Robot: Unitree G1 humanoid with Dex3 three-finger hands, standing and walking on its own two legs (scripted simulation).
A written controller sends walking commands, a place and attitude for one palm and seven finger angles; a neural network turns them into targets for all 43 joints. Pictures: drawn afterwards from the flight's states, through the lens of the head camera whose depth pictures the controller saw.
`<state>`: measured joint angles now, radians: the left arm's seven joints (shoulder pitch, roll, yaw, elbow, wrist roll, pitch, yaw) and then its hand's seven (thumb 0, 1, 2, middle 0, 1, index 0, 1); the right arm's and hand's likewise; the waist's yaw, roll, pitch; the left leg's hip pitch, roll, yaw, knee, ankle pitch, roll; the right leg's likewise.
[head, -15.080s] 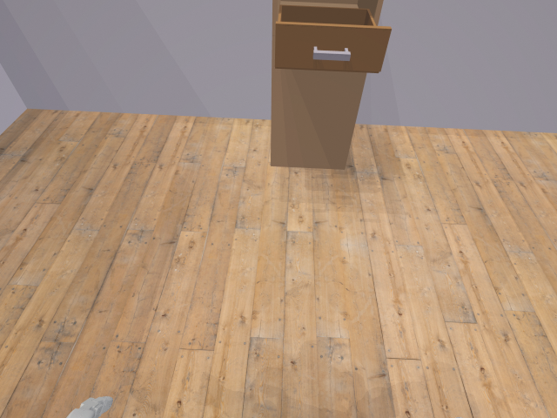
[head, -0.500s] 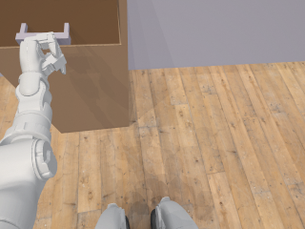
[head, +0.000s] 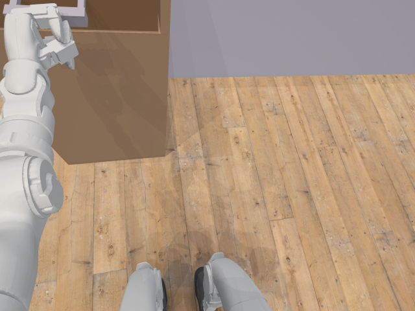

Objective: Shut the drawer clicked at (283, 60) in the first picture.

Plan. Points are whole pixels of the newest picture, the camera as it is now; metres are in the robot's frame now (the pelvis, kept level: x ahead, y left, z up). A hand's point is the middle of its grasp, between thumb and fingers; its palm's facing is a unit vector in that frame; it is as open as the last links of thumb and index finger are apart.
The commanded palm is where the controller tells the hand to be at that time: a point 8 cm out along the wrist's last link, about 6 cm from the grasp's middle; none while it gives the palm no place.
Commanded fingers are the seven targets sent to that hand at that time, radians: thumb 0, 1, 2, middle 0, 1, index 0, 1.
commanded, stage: pull the fist back off the drawer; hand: left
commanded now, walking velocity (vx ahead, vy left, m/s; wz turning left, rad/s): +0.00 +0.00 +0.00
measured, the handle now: (48, 7) +0.65 +0.20 +0.09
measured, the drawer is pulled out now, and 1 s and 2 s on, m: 0.00 0.00 0.00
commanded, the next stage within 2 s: draw the hand back to the body in 0.50 s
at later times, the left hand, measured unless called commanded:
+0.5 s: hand (79, 57) +0.55 +0.15 +0.08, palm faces +0.08 -1.00 -0.02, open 3.2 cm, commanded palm +0.51 +0.19 +0.09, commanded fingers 0.00 0.90 0.90 -1.40 -1.60 -1.40 -1.60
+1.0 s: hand (44, 97) +0.43 +0.17 +0.14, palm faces +0.07 -1.00 -0.05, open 3.3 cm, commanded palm +0.39 +0.22 +0.15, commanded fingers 0.00 0.90 0.90 -1.40 -1.60 -1.40 -1.60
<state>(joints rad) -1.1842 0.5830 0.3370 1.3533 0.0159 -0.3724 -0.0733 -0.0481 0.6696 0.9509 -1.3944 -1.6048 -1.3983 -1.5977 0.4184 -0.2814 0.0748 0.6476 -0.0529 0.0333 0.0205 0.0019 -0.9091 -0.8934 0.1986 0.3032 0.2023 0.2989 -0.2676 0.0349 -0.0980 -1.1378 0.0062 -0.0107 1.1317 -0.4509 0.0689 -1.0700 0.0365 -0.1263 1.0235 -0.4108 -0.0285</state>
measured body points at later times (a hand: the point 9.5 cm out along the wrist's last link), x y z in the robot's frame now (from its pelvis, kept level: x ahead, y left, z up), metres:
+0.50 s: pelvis +0.04 +0.00 +0.02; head +0.17 +0.01 +0.46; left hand +0.54 +0.20 +0.08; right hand +0.03 -0.25 -0.09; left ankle +0.03 +0.07 -0.65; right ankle +0.03 -0.11 -0.65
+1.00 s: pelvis +0.06 -0.01 +0.06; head +0.11 -0.01 +0.51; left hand +0.42 +0.22 +0.14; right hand +0.18 -0.26 -0.05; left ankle +0.03 +0.07 -0.65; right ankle +0.03 -0.11 -0.65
